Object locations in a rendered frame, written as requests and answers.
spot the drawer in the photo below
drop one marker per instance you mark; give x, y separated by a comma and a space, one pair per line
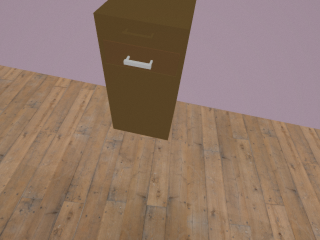
163, 62

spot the handle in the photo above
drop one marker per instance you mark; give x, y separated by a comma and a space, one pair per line
137, 63
138, 37

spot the cabinet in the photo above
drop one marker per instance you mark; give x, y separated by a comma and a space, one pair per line
143, 102

